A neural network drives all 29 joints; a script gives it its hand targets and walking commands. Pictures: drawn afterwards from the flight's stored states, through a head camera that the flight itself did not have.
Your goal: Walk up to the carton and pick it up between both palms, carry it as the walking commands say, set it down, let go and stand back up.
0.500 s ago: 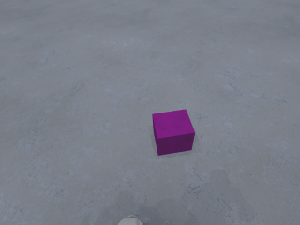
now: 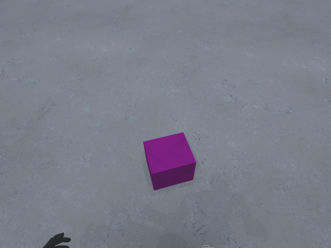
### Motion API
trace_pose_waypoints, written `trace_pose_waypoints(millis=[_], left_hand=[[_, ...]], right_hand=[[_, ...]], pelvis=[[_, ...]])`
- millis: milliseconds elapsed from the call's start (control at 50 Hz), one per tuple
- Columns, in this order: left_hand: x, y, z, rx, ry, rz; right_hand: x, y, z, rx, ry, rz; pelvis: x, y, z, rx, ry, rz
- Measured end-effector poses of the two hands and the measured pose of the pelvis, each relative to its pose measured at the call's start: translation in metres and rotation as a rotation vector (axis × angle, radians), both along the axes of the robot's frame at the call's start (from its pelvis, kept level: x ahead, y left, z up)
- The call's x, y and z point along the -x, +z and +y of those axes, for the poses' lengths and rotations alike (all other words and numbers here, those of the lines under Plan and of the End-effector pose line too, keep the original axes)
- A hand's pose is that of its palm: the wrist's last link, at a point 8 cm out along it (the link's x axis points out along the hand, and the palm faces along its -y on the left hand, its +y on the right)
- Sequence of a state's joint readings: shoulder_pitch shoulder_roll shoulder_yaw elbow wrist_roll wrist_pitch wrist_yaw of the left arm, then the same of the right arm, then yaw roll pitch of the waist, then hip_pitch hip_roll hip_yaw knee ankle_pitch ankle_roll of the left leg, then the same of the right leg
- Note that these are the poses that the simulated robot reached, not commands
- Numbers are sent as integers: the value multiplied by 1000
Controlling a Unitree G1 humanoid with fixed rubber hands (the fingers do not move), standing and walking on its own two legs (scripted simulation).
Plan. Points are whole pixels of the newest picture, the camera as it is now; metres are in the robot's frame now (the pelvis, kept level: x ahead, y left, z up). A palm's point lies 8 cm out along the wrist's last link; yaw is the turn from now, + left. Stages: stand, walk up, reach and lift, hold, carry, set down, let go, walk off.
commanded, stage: walk up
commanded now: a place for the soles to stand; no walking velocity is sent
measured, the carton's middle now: (168, 161) +0.72 -0.01 -0.65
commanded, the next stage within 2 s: none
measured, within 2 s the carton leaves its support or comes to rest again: neither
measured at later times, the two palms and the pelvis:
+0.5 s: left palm out of the picture +0.15 +0.36 -0.09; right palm (297, 216) +0.21 -0.31 -0.07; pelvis +0.13 +0.02 +0.00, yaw +2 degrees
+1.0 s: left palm (60, 185) +0.32 +0.32 -0.07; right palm (271, 195) +0.29 -0.31 -0.14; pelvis +0.23 -0.01 -0.01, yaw +4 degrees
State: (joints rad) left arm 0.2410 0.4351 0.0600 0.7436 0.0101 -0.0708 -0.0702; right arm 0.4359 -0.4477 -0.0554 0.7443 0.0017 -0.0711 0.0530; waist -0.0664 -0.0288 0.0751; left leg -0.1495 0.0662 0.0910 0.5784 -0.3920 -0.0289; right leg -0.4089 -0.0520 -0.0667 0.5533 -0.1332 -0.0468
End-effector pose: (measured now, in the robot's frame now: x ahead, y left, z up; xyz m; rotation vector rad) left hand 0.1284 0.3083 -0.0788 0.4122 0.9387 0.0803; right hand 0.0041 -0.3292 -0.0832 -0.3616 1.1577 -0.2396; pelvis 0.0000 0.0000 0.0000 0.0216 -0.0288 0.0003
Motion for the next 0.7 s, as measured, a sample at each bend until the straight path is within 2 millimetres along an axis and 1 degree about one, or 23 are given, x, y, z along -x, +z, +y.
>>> trace_pose_waypoints(millis=[40, 60, 100, 160, 220, 280, 340, 400, 480, 540, 620, 700], left_hand=[[-13, 3, -4, -26, 20, -24], [-15, 6, -6, -37, 27, -32], [-14, 14, -7, -53, 49, -35], [-5, 26, -3, -77, 98, -18], [6, 35, 6, -102, 140, 17], [13, 39, 18, -116, 176, 48], [13, 35, 29, -112, 205, 67], [5, 24, 40, -90, 219, 82], [-17, -4, 51, -53, 218, 104], [-41, -17, 44, -14, 193, 132], [-83, -19, 27, 35, 147, 120], [-124, -14, 14, 45, 109, 104]], right_hand=[[-12, -15, -6, -16, -1, 20], [-20, -19, -6, -27, 3, 25], [-41, -24, -4, -49, 27, 20], [-73, -25, 0, -77, 68, -5], [-101, -23, 2, -96, 101, -19], [-125, -18, 4, -95, 129, -19], [-146, -10, 6, -73, 150, -17], [-170, 1, 9, -36, 165, -27], [-201, 11, 14, 39, 176, -71], [-214, 20, 18, 60, 144, -105], [-221, 27, 21, 54, 105, -90], [-226, 22, 18, 35, 84, -42]], pelvis=[[-12, -6, -7, 18, -5, -2], [-17, -6, -10, 17, -6, -6], [-25, -2, -13, 6, -1, -17], [-38, 5, -14, -3, 8, -25], [-50, 10, -13, -6, 12, -26], [-64, 13, -11, -6, 18, -22], [-80, 13, -7, -2, 26, -12], [-98, 11, 1, 6, 33, 4], [-123, 0, 16, 7, 45, 16], [-140, 1, 20, 5, 41, 9], [-162, 9, 20, 17, 47, 6], [-182, 11, 15, 18, 45, 6]])
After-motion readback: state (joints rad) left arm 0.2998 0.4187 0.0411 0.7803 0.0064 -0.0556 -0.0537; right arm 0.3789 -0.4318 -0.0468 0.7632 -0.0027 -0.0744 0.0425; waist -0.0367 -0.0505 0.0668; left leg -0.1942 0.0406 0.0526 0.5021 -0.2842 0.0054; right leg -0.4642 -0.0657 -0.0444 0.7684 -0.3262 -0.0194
